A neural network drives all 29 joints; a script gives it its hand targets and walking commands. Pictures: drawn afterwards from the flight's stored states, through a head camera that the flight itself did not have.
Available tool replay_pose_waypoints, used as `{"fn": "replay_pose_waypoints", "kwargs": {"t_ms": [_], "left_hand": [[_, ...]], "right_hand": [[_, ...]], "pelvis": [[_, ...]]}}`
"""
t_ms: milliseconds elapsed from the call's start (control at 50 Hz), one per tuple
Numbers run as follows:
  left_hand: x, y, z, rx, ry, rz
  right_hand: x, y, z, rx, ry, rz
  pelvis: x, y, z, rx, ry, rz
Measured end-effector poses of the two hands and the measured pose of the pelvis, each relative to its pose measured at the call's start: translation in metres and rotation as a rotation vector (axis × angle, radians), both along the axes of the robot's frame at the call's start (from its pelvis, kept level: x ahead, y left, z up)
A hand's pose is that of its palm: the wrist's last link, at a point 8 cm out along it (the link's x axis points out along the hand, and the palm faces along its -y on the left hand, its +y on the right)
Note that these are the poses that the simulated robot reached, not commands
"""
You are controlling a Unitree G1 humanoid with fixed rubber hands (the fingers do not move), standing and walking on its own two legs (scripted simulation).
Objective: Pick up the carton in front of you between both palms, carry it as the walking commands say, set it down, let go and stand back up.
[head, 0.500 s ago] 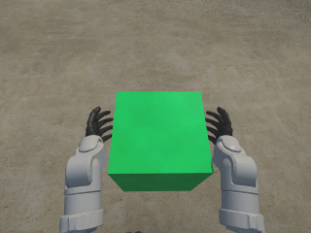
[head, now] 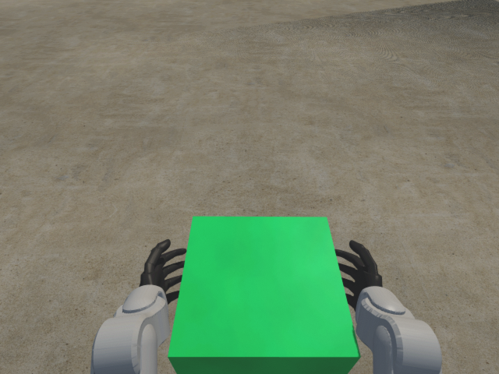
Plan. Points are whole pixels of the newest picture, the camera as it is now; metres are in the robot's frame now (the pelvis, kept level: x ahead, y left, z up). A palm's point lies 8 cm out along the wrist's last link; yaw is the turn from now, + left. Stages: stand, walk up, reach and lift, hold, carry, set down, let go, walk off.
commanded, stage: carry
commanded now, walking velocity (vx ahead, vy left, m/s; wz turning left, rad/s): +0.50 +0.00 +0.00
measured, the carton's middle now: (259, 314) +0.22 +0.00 -0.01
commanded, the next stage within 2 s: none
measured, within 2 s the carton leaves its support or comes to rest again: neither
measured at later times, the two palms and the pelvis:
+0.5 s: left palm (173, 167) +0.48 +0.18 +0.08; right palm (325, 170) +0.46 -0.12 +0.09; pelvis +0.24 +0.03 +0.00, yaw -3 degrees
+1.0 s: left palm (184, 148) +0.53 +0.16 +0.09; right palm (328, 152) +0.51 -0.14 +0.09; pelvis +0.30 +0.02 +0.00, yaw -3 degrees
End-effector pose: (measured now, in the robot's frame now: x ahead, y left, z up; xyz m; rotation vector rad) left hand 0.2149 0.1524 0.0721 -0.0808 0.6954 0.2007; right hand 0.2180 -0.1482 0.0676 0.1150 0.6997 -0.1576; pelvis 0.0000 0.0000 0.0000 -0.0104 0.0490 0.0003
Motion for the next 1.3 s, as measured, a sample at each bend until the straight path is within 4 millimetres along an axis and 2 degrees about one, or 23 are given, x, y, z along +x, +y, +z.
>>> {"fn": "replay_pose_waypoints", "kwargs": {"t_ms": [100,180,260,340,380,420,480,560,720,840,1020,1300], "left_hand": [[0.041,-0.004,0.020,0.004,-0.014,0.023],[0.086,-0.007,0.035,0.004,-0.053,0.003],[0.135,-0.004,0.042,0.004,-0.089,-0.025],[0.184,0.009,0.037,-0.011,-0.109,-0.036],[0.211,0.017,0.028,-0.021,-0.120,-0.039],[0.233,0.024,0.018,-0.046,-0.096,-0.035],[0.255,0.024,0.011,-0.055,-0.041,-0.053],[0.275,0.018,0.013,-0.042,-0.021,-0.086],[0.308,0.012,0.027,-0.019,-0.077,-0.087],[0.315,0.012,0.023,-0.015,-0.069,-0.067],[0.312,0.008,0.020,-0.017,-0.060,-0.065],[0.294,0.005,0.020,-0.010,-0.047,-0.074]], "right_hand": [[0.048,-0.003,0.019,-0.007,-0.017,0.030],[0.088,-0.006,0.034,-0.010,-0.056,0.013],[0.129,-0.004,0.041,-0.012,-0.090,-0.020],[0.175,0.008,0.041,-0.024,-0.109,-0.036],[0.200,0.016,0.036,-0.036,-0.120,-0.041],[0.222,0.023,0.030,-0.063,-0.096,-0.029],[0.238,0.024,0.024,-0.065,-0.041,-0.042],[0.248,0.019,0.024,-0.051,-0.021,-0.074],[0.284,0.013,0.034,-0.035,-0.077,-0.069],[0.297,0.012,0.029,-0.032,-0.068,-0.049],[0.294,0.008,0.025,-0.029,-0.059,-0.051],[0.274,0.005,0.026,-0.041,-0.047,-0.051]], "pelvis": [[0.048,-0.008,0.017,0.024,0.005,0.000],[0.091,-0.007,0.023,0.034,0.006,-0.005],[0.134,0.002,0.021,0.029,-0.003,-0.012],[0.181,0.015,0.011,0.015,-0.016,-0.025],[0.205,0.024,0.000,0.002,-0.023,-0.037],[0.220,0.028,-0.004,0.025,-0.015,-0.043],[0.235,0.033,0.002,0.022,-0.007,-0.057],[0.253,0.035,0.008,0.014,-0.004,-0.061],[0.290,0.029,0.007,0.018,0.005,-0.059],[0.302,0.024,0.004,0.015,0.008,-0.055],[0.300,0.020,0.002,0.015,-0.004,-0.052],[0.282,0.018,0.005,0.010,-0.018,-0.051]]}}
